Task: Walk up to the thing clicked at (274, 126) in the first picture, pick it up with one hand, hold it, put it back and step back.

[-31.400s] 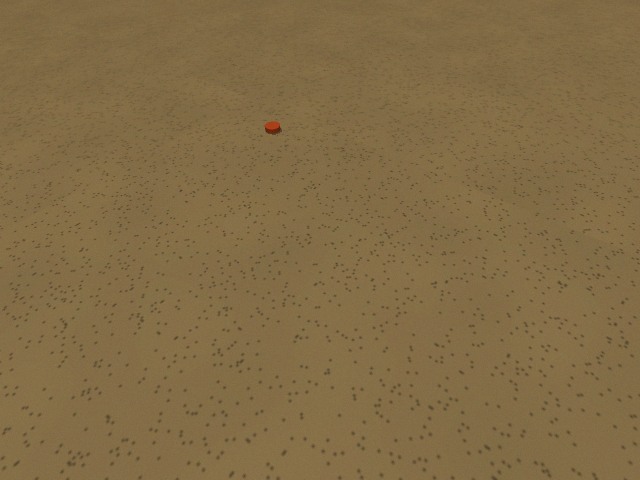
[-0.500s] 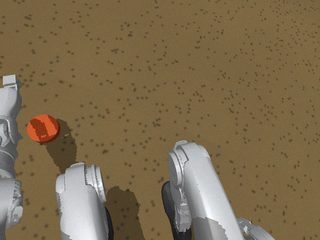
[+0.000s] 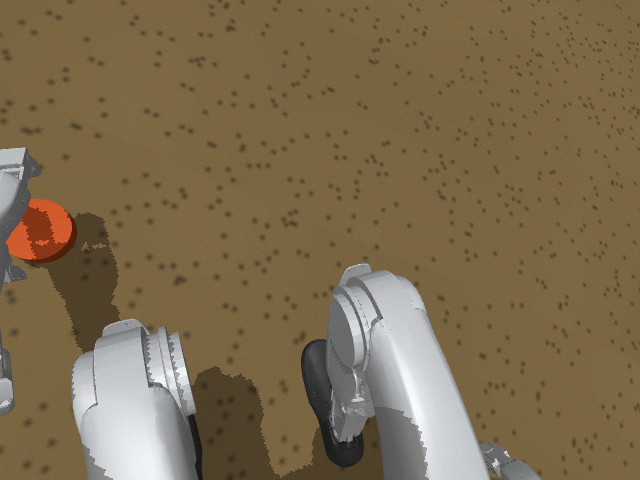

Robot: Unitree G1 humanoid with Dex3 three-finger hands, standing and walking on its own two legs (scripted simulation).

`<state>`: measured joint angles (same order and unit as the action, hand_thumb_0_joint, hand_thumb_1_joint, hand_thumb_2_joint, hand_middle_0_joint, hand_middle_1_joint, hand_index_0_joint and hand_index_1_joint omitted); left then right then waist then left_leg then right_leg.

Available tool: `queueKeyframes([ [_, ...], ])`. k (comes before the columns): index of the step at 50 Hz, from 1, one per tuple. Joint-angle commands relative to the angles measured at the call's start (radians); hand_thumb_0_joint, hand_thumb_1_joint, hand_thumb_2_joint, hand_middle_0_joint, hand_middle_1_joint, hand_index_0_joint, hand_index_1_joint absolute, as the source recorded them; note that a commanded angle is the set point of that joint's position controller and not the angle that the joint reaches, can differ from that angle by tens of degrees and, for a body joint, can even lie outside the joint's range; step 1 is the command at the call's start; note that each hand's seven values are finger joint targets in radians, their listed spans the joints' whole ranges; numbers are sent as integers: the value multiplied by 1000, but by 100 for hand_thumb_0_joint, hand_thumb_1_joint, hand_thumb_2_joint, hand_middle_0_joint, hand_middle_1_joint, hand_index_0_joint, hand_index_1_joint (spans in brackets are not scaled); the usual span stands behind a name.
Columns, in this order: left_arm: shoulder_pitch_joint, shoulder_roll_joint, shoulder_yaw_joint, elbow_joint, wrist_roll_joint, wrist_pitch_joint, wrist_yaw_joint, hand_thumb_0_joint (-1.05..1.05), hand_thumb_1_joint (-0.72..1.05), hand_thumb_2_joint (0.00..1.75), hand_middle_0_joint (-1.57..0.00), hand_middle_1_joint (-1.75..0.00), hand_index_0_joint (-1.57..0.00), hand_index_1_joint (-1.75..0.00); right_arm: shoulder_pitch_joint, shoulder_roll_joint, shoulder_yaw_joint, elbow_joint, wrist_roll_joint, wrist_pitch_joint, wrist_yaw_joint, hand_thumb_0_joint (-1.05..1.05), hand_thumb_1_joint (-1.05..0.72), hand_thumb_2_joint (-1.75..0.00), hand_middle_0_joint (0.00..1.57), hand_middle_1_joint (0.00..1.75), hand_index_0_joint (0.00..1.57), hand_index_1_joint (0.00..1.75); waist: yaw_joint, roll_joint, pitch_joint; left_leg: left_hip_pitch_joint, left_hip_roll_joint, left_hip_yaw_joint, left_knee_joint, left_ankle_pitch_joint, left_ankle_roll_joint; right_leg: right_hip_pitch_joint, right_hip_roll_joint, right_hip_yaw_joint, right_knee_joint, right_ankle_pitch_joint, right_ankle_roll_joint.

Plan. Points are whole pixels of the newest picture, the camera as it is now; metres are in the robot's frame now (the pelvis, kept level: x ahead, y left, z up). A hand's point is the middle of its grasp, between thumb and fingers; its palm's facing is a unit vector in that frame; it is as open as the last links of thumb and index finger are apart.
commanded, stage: home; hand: left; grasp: from above
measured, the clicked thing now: (39, 231) +0.49 +0.30 -0.30
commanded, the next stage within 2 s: none
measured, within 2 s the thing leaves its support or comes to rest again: neither
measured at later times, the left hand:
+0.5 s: hand out of the picture +0.37 +0.29 -0.01, palm faces -0.35 -0.51 -0.78, open 9.2 cm
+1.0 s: hand out of the picture +0.25 +0.23 +0.21, palm faces +0.08 -0.93 -0.35, open 7.4 cm
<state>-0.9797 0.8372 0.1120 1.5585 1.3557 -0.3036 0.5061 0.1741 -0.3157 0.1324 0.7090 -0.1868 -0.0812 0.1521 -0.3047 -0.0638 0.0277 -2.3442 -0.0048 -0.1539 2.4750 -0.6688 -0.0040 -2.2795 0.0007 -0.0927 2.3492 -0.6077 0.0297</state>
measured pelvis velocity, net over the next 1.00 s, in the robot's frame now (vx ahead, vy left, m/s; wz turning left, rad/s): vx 0.04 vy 0.00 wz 0.13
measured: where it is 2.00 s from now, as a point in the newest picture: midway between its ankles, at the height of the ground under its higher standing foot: (265, 456)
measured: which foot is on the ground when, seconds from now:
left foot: down 0.00-1.00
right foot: down 0.00-1.00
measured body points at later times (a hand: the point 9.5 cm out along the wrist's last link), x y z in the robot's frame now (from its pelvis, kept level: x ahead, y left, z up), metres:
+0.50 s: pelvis +0.01 +0.00 +0.11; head +0.21 +0.04 +0.51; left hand +0.39 +0.31 +0.03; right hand +0.15 -0.26 -0.01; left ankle +0.08 +0.12 -0.28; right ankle +0.12 -0.12 -0.28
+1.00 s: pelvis +0.04 +0.00 +0.29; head +0.13 +0.03 +0.73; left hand +0.25 +0.27 +0.23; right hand +0.26 -0.21 +0.21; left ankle +0.08 +0.12 -0.28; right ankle +0.12 -0.12 -0.28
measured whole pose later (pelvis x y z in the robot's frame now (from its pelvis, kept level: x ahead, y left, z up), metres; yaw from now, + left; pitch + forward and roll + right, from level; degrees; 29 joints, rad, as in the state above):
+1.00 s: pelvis +0.04 +0.00 +0.29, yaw +8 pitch +22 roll -4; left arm 0.16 0.30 0.03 0.15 0.06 0.33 0.08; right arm 0.15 -0.20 0.05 0.54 0.05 -0.11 -0.07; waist -0.06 0.03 -0.20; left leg -1.31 0.02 -0.07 1.51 -0.60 -0.01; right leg -1.27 -0.01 -0.06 1.45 -0.56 0.01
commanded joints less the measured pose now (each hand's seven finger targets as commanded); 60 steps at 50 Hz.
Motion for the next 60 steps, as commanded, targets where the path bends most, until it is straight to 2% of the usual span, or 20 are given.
queueKeyframes([
  [1,-340,287,84,-306,-44,66,104,0,-49,98,-7,-99,-8,-98,160,-273,-120,-12,2,-29,6,0,-89,-89,20,30,20,30,37,591,-859,694,-2,91,-314,207,-1,283,27,-94,-159,184,-70],
  [2,-329,264,78,-311,-63,86,101,0,-41,92,-15,-91,-16,-90,163,-266,-128,-10,1,-36,16,0,-88,-89,20,30,20,30,34,609,-859,698,-2,94,-315,216,-2,275,23,-93,-150,196,-71],
  [3,-313,249,80,-346,-84,105,93,0,-46,96,-7,-99,-9,-97,175,-267,-138,-3,5,-37,23,0,-88,-89,20,30,20,30,39,609,-879,708,-3,92,-330,231,-3,280,19,-97,-158,211,-68],
  [5,-289,207,49,-334,-116,140,58,0,-30,89,-23,-83,-22,-81,191,-262,-152,9,18,-38,34,0,-88,-90,20,30,20,30,41,574,-867,683,-1,103,-325,235,2,278,23,-85,-182,220,-75],
  [6,-299,233,63,-371,-130,153,39,0,-22,89,-24,-75,-21,-73,210,-268,-160,15,24,-38,37,0,-88,-90,20,30,20,30,50,573,-878,677,-2,101,-338,241,3,297,18,-81,-193,226,-74],
  [9,-221,202,68,-453,-207,198,-48,0,-7,80,-21,-52,-19,-54,256,-260,-191,24,44,-34,49,0,-89,-90,20,30,20,30,109,554,-944,748,-1,106,-376,316,3,363,21,-62,-238,247,-77],
  [10,-140,205,96,-486,-241,213,-74,0,1,80,-21,-50,-19,-51,257,-266,-208,7,60,-28,49,0,-89,-90,20,30,20,30,145,554,-975,759,-6,104,-409,333,1,398,14,-58,-254,254,-80],
  [12,-13,48,22,-497,-334,241,-150,0,17,81,-20,-44,-19,-45,252,-239,-213,0,84,-13,60,0,-89,-90,20,30,20,30,151,473,-947,740,-6,106,-446,332,8,441,20,-49,-300,248,-76],
  [13,23,21,7,-573,-367,253,-188,0,25,78,-20,-41,-19,-41,253,-237,-217,-8,95,-2,60,0,-89,-90,20,30,20,30,148,435,-941,744,-6,103,-459,342,13,475,21,-45,-331,261,-72],
  [14,79,29,27,-604,-404,268,-227,0,33,79,-19,-38,-19,-39,242,-242,-223,-33,108,7,54,0,-89,-90,20,30,20,30,149,373,-922,719,-7,98,-473,321,20,499,23,-41,-354,259,-71],
  [18,291,-89,-26,-813,-578,315,-379,0,65,87,-20,-35,-20,-35,202,-213,-222,-88,143,38,25,0,-90,-90,20,30,20,30,149,176,-807,626,-10,116,-526,278,42,658,30,-17,-468,273,-61],
  [20,319,-73,9,-963,-661,316,-425,0,81,90,-20,-30,-20,-30,174,-200,-222,-117,156,42,2,0,-90,-90,20,30,20,30,173,135,-819,626,-10,120,-555,249,48,718,26,3,-515,259,-58],
  [22,358,-109,4,-1083,-731,309,-458,0,90,90,-20,-30,-20,-30,137,-189,-228,-149,161,38,-16,0,-90,-90,20,30,20,30,178,110,-805,632,-12,122,-591,190,50,750,23,14,-566,202,-57],
  [26,454,-145,37,-1256,-823,292,-455,0,90,90,-20,-30,-20,-30,55,-149,-239,-197,178,27,-57,0,-90,-90,20,30,20,30,228,150,-780,706,-7,128,-694,55,44,772,17,44,-657,57,-59],
  [31,570,-214,24,-1386,-889,340,-424,0,90,90,-20,-30,-20,-30,-10,-136,-229,-223,203,11,-108,0,-90,-90,20,30,20,30,244,272,-733,917,11,66,-902,-78,26,782,12,42,-729,-10,-57],
  [37,753,-325,-32,-1468,-1078,464,-433,0,90,90,-20,-30,-20,-30,-62,-123,-209,-248,222,-25,-168,0,-90,-90,20,30,20,30,215,207,-645,1068,15,31,-1042,-90,26,875,8,41,-866,-10,-46],
  [44,939,-351,-1,-1604,-1260,562,-419,0,90,90,-20,-30,-20,-30,-54,-72,-175,-293,235,-64,-220,0,-90,-90,20,30,20,30,224,183,-578,1237,10,55,-1186,-7,27,1103,10,64,-1068,22,-46],
  [49,1091,-422,-3,-1620,-1327,620,-406,0,90,90,-20,-30,-20,-30,-2,-37,-152,-290,238,-86,-259,0,-90,-90,20,30,20,30,219,153,-528,1358,7,73,-1282,175,25,1287,11,68,-1199,158,-47],
  [53,1191,-472,4,-1663,-1386,657,-409,0,90,90,-20,-30,-20,-30,25,-25,-137,-299,236,-110,-295,0,-90,-90,20,30,20,30,223,138,-472,1452,6,81,-1371,239,24,1413,13,63,-1305,214,-43],
  [60,1362,-509,9,-1798,-1427,698,-424,0,90,90,-20,-30,-20,-30,78,-11,-137,-329,226,-146,-337,0,-90,-90,20,30,20,30,243,149,-392,1629,3,98,-1524,346,16,1591,20,46,-1461,303,-39],
])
